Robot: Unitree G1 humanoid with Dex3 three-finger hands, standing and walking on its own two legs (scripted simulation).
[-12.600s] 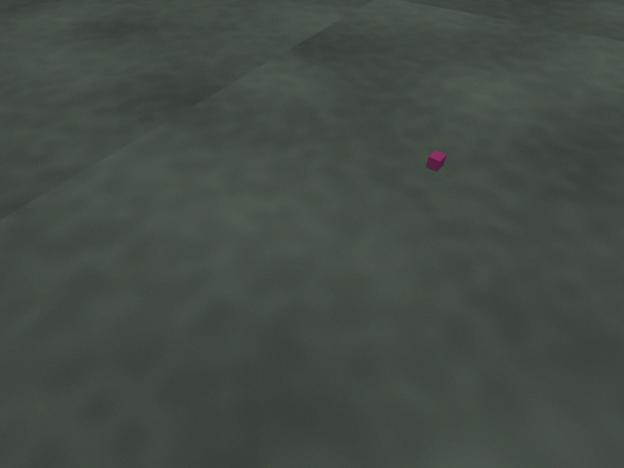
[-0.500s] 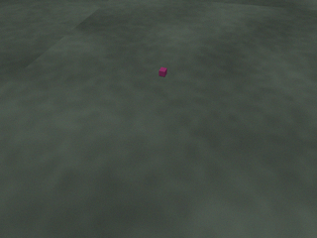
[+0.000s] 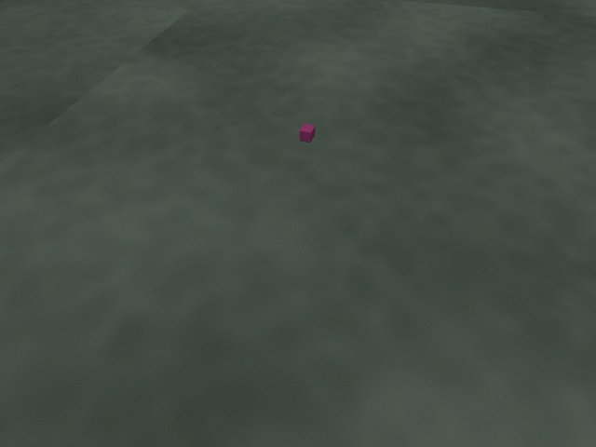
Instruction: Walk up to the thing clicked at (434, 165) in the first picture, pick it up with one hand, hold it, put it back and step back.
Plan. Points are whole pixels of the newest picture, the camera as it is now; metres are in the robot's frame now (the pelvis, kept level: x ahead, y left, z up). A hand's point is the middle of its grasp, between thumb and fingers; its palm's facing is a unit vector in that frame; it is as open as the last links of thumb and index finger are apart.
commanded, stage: stand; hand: left
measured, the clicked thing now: (307, 132) +1.92 +0.01 -0.75
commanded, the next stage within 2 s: walk up in 0.46 s
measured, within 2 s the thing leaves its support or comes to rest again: neither
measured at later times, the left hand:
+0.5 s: hand out of the picture +0.08 +0.26 -0.15, palm faces +0.02 -0.95 -0.32, open 7.4 cm
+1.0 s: hand out of the picture +0.17 +0.37 -0.15, palm faces +0.35 -0.91 -0.21, open 7.4 cm
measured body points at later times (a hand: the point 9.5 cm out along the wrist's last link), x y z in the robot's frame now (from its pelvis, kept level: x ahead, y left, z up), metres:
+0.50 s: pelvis +0.00 +0.00 +0.00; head +0.01 +0.00 +0.45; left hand +0.07 +0.31 -0.13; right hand +0.08 -0.30 -0.13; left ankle -0.01 +0.14 -0.75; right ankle -0.01 -0.13 -0.74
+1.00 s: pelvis +0.14 +0.07 -0.01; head +0.10 +0.11 +0.44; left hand +0.15 +0.41 -0.13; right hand +0.31 -0.25 -0.07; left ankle +0.11 +0.18 -0.75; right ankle +0.27 -0.06 -0.67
